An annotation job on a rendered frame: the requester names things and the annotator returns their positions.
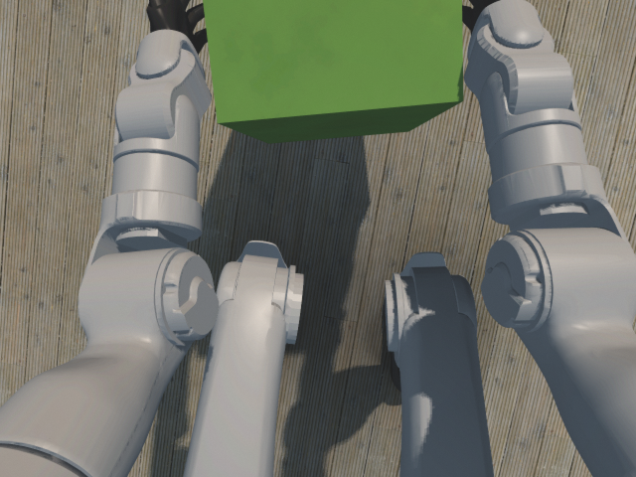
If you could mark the carton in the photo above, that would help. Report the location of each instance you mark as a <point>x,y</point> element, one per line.
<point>297,70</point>

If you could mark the robot right foot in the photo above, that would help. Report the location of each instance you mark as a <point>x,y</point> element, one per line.
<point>394,368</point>

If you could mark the left robot hand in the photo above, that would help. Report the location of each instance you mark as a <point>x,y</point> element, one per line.
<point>171,15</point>

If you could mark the robot left forearm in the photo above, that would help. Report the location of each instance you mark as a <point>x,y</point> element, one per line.
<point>156,154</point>

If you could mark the robot right forearm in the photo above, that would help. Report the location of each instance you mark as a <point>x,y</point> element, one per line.
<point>532,130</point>

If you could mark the right robot hand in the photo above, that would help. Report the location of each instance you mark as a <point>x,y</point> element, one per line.
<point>470,16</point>

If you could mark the right robot upper arm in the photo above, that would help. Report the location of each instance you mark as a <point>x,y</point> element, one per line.
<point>570,295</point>

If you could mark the left robot upper arm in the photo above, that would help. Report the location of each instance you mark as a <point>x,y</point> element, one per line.
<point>141,311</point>

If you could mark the left robot thigh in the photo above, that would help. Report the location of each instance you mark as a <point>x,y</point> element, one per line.
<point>235,424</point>

